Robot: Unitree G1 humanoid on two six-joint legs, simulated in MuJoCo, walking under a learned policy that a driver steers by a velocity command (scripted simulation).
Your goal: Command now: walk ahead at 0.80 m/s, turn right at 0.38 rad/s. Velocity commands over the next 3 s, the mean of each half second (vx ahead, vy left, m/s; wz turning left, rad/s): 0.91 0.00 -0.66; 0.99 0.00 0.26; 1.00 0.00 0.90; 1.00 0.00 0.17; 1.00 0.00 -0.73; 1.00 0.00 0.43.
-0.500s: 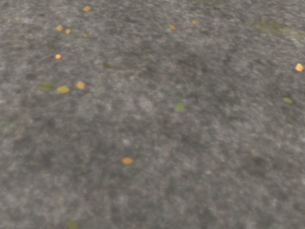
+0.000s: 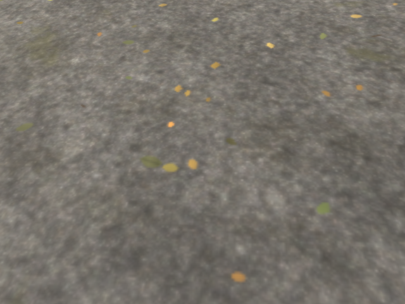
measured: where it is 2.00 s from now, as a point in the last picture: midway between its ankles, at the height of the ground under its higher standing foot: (265, 89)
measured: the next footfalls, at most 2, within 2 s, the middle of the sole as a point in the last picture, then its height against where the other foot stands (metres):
left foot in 0.26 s outside the picture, level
right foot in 0.68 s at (307, 275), level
